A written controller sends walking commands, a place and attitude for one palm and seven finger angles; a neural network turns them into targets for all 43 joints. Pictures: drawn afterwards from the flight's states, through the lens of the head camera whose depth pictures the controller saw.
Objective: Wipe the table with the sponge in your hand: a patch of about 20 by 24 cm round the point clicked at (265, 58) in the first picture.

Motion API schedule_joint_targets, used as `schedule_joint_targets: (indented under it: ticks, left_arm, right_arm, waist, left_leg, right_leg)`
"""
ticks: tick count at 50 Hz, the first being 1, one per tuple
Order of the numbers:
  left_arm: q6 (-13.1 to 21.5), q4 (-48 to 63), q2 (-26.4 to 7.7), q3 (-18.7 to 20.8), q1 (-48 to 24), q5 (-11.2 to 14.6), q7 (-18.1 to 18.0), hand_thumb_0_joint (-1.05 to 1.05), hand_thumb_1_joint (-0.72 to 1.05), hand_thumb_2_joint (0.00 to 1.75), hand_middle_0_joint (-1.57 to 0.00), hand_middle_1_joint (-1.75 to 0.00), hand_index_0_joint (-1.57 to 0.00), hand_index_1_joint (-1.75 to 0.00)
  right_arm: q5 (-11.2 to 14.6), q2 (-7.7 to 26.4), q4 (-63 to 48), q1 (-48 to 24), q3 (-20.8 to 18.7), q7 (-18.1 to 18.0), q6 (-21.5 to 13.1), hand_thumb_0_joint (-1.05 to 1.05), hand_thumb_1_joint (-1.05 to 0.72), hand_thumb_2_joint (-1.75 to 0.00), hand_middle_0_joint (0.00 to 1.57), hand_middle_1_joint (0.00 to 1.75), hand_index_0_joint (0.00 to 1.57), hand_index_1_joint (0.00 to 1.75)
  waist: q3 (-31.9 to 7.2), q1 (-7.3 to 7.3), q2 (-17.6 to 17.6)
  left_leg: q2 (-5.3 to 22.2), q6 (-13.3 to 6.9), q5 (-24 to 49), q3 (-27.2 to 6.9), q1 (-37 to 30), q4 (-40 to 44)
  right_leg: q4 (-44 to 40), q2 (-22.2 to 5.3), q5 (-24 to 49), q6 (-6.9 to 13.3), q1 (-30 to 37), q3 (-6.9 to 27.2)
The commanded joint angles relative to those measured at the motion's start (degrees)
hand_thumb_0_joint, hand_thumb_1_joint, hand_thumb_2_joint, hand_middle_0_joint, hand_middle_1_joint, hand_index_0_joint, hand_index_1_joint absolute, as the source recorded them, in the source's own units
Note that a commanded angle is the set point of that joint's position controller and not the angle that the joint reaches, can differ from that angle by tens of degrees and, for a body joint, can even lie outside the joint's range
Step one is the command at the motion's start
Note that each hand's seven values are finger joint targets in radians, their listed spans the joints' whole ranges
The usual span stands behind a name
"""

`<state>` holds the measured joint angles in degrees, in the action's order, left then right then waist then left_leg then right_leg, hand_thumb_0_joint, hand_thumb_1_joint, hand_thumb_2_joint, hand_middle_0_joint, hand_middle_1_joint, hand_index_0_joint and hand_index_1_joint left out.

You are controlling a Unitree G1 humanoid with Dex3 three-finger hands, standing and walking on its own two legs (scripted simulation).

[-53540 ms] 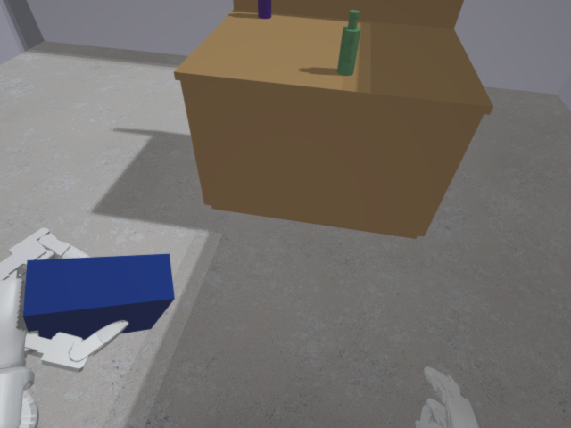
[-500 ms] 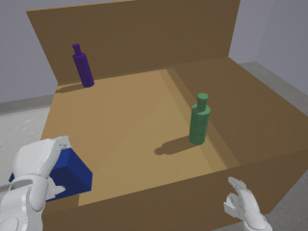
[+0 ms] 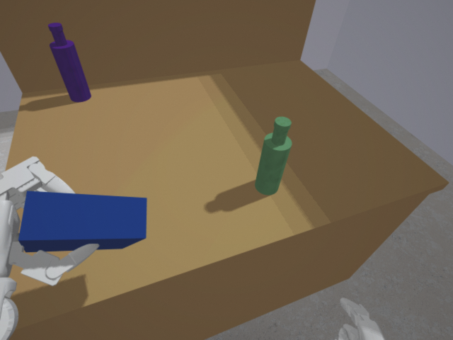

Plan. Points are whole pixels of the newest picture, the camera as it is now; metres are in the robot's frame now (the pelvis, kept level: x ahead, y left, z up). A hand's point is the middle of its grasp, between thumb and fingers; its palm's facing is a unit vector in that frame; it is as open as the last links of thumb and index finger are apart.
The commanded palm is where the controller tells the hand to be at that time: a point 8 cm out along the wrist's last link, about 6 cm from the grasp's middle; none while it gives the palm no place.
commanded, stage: step back with the hand held close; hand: left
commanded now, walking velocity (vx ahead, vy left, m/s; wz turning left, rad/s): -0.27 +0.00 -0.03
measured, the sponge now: (101, 225) +0.23 +0.19 +0.16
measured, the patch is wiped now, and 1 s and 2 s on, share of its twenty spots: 1.00 1.00 1.00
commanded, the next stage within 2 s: stop stepping back and stand still in 1.32 s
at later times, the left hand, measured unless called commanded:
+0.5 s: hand (19, 252) +0.17 +0.26 +0.18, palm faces +0.41 -0.84 -0.35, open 9.4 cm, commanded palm +0.12 +0.29 +0.20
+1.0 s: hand (7, 291) +0.13 +0.25 +0.18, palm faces +0.35 -0.86 -0.36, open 9.4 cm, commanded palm +0.07 +0.30 +0.20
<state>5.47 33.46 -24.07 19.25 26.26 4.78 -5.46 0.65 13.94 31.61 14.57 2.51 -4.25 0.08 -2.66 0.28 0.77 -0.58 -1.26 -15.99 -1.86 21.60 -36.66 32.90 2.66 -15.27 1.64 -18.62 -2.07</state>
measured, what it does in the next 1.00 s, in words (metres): lifts its left foot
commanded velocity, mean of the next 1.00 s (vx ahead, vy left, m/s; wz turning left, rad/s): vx -0.34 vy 0.00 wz -0.03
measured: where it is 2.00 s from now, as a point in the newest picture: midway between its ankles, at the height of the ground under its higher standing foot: outside the picture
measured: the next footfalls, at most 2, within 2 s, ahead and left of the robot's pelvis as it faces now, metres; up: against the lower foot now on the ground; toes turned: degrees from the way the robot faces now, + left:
left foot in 1.02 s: -0.04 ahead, +0.16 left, +0.00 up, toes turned +3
right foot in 1.28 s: -0.08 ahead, -0.11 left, +0.00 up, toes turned -1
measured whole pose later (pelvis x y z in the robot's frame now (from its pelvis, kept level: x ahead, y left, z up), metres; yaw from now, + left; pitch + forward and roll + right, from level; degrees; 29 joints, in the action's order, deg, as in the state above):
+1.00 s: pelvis -0.08 +0.01 -0.01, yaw +2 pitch +3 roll +0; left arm 8.9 38.1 -24.5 20.6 28.3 2.4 -8.0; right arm -0.2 11.3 33.7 12.6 0.9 -3.2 -0.7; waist -2.6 2.8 5.2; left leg 0.8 0.5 -22.5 -1.0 26.4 -46.2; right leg 36.6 -0.2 -11.1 0.0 -28.7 0.1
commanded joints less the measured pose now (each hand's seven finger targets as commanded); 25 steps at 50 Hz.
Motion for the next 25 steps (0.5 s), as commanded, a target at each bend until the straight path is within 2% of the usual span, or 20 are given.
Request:
schedule_joint_targets:
  ticks: [1,3,5,7,8,9,11,12,13,15,17,18,19,22,23,25]
  left_arm:
    - [4.6,10.4,-9.2,8.5,-1.6,0.2,-1.9,0.0,0.1,1.3,-1.2,-1.6,-1.2,-1.6]
    - [5.0,13.0,-10.2,9.0,-1.9,0.1,-2.1,0.0,0.1,1.3,-1.2,-1.6,-1.2,-1.6]
    - [5.2,13.1,-9.4,8.8,-1.3,-0.5,-2.4,0.0,0.1,1.3,-1.2,-1.6,-1.2,-1.6]
    - [5.3,13.4,-9.2,8.8,-2.3,-1.2,-2.8,0.0,0.1,1.3,-1.2,-1.6,-1.2,-1.6]
    - [5.6,15.3,-10.3,9.4,-3.6,-1.5,-2.8,0.0,0.1,1.3,-1.2,-1.6,-1.2,-1.6]
    - [5.8,14.2,-9.2,9.1,-3.2,-2.0,-2.9,0.0,0.1,1.3,-1.2,-1.6,-1.2,-1.6]
    - [6.0,13.2,-8.9,9.4,-3.3,-2.5,-2.9,0.0,0.1,1.3,-1.2,-1.6,-1.2,-1.6]
    - [6.0,12.6,-8.7,9.2,-3.7,-2.5,-2.8,0.0,0.1,1.3,-1.2,-1.6,-1.2,-1.6]
    - [6.0,13.2,-9.5,9.6,-4.6,-2.5,-2.8,0.0,0.1,1.3,-1.2,-1.6,-1.2,-1.6]
    - [6.2,11.8,-8.0,8.5,-4.9,-2.5,-2.8,0.0,0.1,1.3,-1.2,-1.6,-1.2,-1.6]
    - [6.1,11.2,-8.0,8.1,-5.7,-2.3,-2.9,0.0,0.1,1.3,-1.2,-1.6,-1.2,-1.6]
    - [6.3,12.3,-9.3,9.0,-6.0,-2.0,-3.0,0.0,0.1,1.3,-1.2,-1.6,-1.2,-1.6]
    - [6.3,11.7,-7.9,7.8,-5.8,-1.9,-3.0,0.0,0.1,1.3,-1.2,-1.6,-1.2,-1.6]
    - [6.3,12.0,-8.0,7.4,-6.8,-1.8,-3.3,0.0,0.1,1.3,-1.2,-1.6,-1.2,-1.6]
    - [6.4,13.7,-9.4,8.4,-7.1,-1.8,-3.4,0.0,0.1,1.3,-1.2,-1.6,-1.2,-1.6]
    - [6.4,13.0,-8.5,7.9,-5.8,-1.8,-3.5,0.0,0.1,1.3,-1.2,-1.6,-1.2,-1.6]
  right_arm:
    - [0.2,7.4,-9.8,-7.9,-3.6,-0.3,-3.5,0.0,-0.9,-0.9,0.2,0.3,0.2,0.3]
    - [0.2,7.7,-9.9,-8.4,-3.8,-0.5,-4.1,0.0,-0.9,-0.9,0.2,0.3,0.2,0.3]
    - [-0.1,7.7,-9.6,-8.5,-3.8,-0.6,-4.8,0.0,-0.9,-0.9,0.2,0.3,0.2,0.3]
    - [-0.3,8.1,-9.1,-8.1,-4.0,-0.6,-5.4,0.0,-0.9,-0.9,0.2,0.3,0.2,0.3]
    - [-0.4,8.5,-9.2,-8.6,-4.2,-0.7,-5.6,0.0,-0.9,-0.9,0.2,0.3,0.2,0.3]
    - [-0.5,8.3,-8.8,-7.9,-4.2,-0.6,-6.0,0.0,-0.9,-0.9,0.2,0.3,0.2,0.3]
    - [-0.9,8.4,-8.5,-7.1,-4.3,-0.5,-6.5,0.0,-0.9,-0.9,0.2,0.3,0.2,0.3]
    - [-0.8,8.2,-8.4,-6.9,-4.3,-0.5,-6.6,0.0,-0.9,-0.9,0.2,0.3,0.2,0.3]
    - [-0.6,8.5,-8.3,-6.9,-4.5,-0.5,-6.5,0.0,-0.9,-0.9,0.2,0.3,0.2,0.3]
    - [-0.6,7.9,-8.1,-6.4,-4.3,-0.4,-6.5,0.0,-0.9,-0.9,0.2,0.3,0.2,0.3]
    - [-0.7,7.6,-8.0,-6.1,-4.2,-0.4,-6.5,0.0,-0.9,-0.9,0.2,0.3,0.2,0.3]
    - [-0.7,7.6,-7.9,-6.1,-4.4,-0.5,-6.4,0.0,-0.9,-0.9,0.2,0.3,0.2,0.3]
    - [-0.6,7.0,-7.6,-5.9,-4.1,-0.4,-6.3,0.0,-0.9,-0.9,0.2,0.3,0.2,0.3]
    - [-0.7,6.8,-7.8,-6.8,-3.8,-0.4,-6.2,0.0,-0.9,-0.9,0.2,0.3,0.2,0.3]
    - [-0.7,7.1,-7.9,-6.9,-4.1,-0.6,-6.1,0.0,-0.9,-0.9,0.2,0.3,0.2,0.3]
    - [-0.7,6.7,-8.1,-7.3,-3.9,-0.6,-6.1,0.0,-0.9,-0.9,0.2,0.3,0.2,0.3]
  waist:
    - [-7.6,-0.77,-4.0]
    - [-7.4,-0.68,-5.4]
    - [-6.7,-0.91,-6.7]
    - [-5.5,-0.82,-7.0]
    - [-5.2,-0.58,-9.6]
    - [-4.8,-0.65,-10.2]
    - [-4.5,-0.7,-9.0]
    - [-4.3,-0.61,-7.3]
    - [-4.2,-0.1,-7.1]
    - [-3.8,0.04,-6.0]
    - [-3.2,0.22,-3.1]
    - [-4.0,0.55,-3.3]
    - [-4.0,0.67,-2.9]
    - [-3.5,0.67,-1.7]
    - [-4.4,0.82,-3.2]
    - [-5.0,0.53,-3.2]
  left_leg:
    - [7.3,-2.3,4.1,-9.8,-0.3,6.6]
    - [7.7,-2.5,1.5,-11.0,0.4,8.7]
    - [8.7,-3.3,-1.9,-12.7,2.9,11.3]
    - [8.9,-3.8,-7.9,-13.4,7.0,12.2]
    - [9.0,-4.0,-11.7,-14.0,8.4,13.9]
    - [9.6,-4.5,-14.1,-14.8,10.2,14.9]
    - [10.0,-5.0,-15.8,-15.3,12.9,14.9]
    - [9.7,-4.9,-17.0,-14.2,13.6,13.4]
    - [8.9,-4.5,-19.1,-13.5,13.4,12.9]
    - [8.0,-4.1,-19.5,-12.0,12.5,10.4]
    - [6.6,-3.1,-18.9,-10.4,10.9,6.8]
    - [6.4,-2.7,-17.4,-9.9,8.3,6.0]
    - [6.2,-2.4,-16.0,-9.6,7.1,5.2]
    - [5.6,-2.0,-15.2,-8.7,6.0,2.9]
    - [5.9,-1.9,-14.6,-9.0,4.8,3.7]
    - [6.6,-2.2,-12.9,-9.5,5.5,4.7]
  right_leg:
    - [-2.3,-7.5,10.5,1.0,1.4,6.1]
    - [-1.0,-6.8,8.3,0.8,1.2,5.5]
    - [0.3,-4.9,5.5,0.1,1.9,4.9]
    - [0.6,-4.3,4.3,0.0,3.4,5.4]
    - [2.1,-4.0,3.8,-0.1,4.6,5.1]
    - [3.6,-3.1,2.9,-0.5,5.5,4.6]
    - [3.6,-2.6,3.1,-0.7,7.2,4.8]
    - [2.5,-3.2,4.2,-0.5,7.3,5.4]
    - [2.4,-3.9,4.1,-0.2,6.4,5.8]
    - [1.1,-5.0,4.1,0.4,3.5,6.8]
    - [-1.8,-7.0,2.2,1.3,-0.6,8.9]
    - [-2.5,-8.0,2.0,1.8,-2.2,9.8]
    - [-2.8,-8.4,2.1,2.1,-3.7,9.7]
    - [-4.8,-9.6,0.7,2.5,-6.7,11.3]
    - [-4.0,-9.7,1.2,2.5,-6.6,11.0]
    - [-2.5,-8.8,4.0,2.0,-5.4,10.0]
